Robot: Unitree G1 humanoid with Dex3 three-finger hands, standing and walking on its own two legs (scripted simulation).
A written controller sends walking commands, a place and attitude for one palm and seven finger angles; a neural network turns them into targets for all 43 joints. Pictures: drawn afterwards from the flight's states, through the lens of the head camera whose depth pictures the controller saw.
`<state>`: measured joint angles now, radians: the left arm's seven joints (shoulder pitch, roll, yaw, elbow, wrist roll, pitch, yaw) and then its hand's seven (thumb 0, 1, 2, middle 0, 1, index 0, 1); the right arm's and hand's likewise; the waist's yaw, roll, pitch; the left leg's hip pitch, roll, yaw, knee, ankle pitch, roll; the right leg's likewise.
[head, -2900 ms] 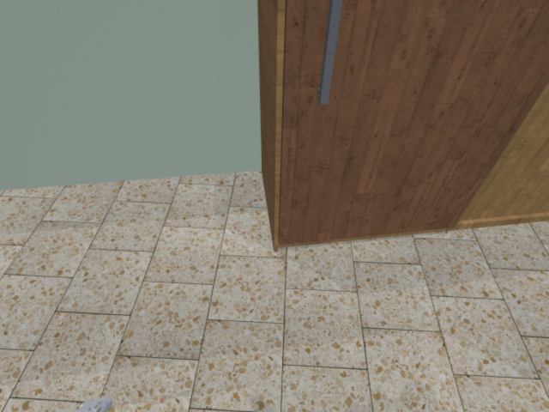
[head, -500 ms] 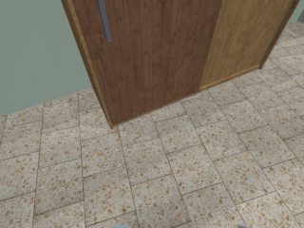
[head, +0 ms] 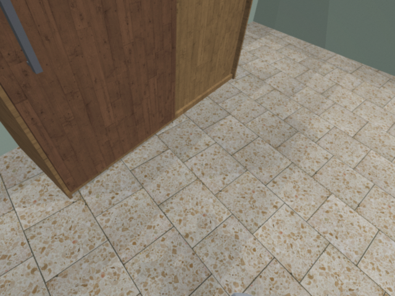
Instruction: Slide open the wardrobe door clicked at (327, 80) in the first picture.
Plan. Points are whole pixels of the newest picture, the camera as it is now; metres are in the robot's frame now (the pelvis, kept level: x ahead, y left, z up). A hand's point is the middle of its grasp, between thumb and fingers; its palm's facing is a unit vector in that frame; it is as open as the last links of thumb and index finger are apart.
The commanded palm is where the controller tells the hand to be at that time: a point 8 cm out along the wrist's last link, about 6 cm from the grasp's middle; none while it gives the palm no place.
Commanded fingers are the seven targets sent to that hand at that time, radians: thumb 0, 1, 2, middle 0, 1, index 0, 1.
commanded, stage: walk to a spot facing it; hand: left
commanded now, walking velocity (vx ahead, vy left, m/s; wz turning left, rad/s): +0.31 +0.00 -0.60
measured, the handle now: (15, 29) +0.76 +0.58 +0.12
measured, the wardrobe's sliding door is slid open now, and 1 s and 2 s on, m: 0.00 0.00 0.00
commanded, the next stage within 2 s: turn to face it in 0.96 s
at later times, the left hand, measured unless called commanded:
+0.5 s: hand (150, 268) +0.22 +0.11 -0.18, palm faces -0.17 -0.96 -0.21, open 7.3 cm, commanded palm none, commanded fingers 0.00 0.90 0.90 -0.20 -0.30 -0.20 -0.30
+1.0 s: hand (174, 178) +0.48 +0.08 -0.18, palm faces -0.34 -0.93 -0.15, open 7.3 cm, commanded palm none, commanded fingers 0.00 0.90 0.90 -0.20 -0.30 -0.20 -0.30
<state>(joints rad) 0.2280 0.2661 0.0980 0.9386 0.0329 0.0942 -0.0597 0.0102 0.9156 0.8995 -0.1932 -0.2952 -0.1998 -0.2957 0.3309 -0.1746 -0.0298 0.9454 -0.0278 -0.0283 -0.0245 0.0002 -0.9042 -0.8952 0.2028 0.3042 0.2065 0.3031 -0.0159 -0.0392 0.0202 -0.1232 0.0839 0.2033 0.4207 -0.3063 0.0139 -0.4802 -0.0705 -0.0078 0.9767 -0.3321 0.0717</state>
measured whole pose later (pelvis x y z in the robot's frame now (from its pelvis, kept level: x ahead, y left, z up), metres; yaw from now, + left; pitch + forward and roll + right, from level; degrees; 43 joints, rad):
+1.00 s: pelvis +0.36 -0.07 +0.00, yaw -25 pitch -2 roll +0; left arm 0.25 0.18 0.11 0.99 0.03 0.04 -0.03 0.01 0.92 0.90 -0.19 -0.30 -0.20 -0.30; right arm 0.35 -0.15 -0.05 1.05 -0.02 -0.06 -0.02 -0.01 -0.93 -0.90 0.20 0.30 0.20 0.30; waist 0.01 -0.04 0.04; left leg -0.08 0.07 0.34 0.41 -0.29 0.03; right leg -0.64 -0.12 -0.06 1.05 -0.14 0.04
